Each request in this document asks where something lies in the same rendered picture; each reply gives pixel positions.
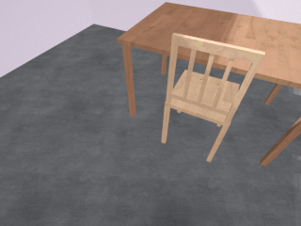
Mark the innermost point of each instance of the chair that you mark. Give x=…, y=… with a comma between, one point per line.
x=204, y=96

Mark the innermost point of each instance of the table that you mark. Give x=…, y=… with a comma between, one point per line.
x=280, y=40

